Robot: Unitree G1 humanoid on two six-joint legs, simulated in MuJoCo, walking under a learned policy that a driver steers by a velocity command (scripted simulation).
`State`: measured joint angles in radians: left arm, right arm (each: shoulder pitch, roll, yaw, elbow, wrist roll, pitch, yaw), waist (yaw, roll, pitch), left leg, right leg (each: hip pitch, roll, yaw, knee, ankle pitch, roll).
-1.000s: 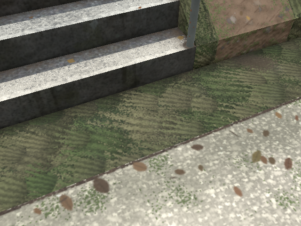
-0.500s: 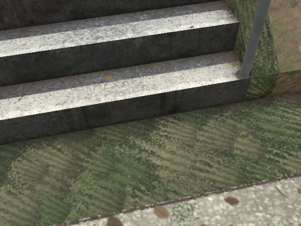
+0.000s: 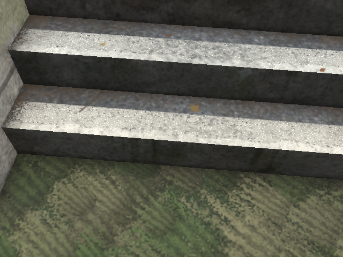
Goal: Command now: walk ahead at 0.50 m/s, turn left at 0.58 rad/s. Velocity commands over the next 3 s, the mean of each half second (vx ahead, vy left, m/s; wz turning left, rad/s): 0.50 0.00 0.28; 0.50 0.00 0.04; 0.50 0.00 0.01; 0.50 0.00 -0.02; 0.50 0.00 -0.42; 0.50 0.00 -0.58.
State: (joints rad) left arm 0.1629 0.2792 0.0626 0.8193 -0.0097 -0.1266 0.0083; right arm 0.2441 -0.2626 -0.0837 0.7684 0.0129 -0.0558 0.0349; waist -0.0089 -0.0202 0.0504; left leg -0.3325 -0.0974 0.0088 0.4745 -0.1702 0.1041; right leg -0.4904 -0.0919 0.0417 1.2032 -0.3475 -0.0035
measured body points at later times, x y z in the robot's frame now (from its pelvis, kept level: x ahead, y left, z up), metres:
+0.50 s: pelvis +0.28 -0.04 +0.00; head +0.31 -0.06 +0.45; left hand +0.35 +0.24 -0.11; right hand +0.36 -0.30 -0.13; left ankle +0.16 +0.06 -0.66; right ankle +0.33 -0.11 -0.74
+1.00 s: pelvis +0.51 +0.02 +0.00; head +0.53 +0.04 +0.45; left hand +0.51 +0.28 -0.15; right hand +0.67 -0.21 -0.11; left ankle +0.56 +0.09 -0.74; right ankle +0.41 -0.11 -0.66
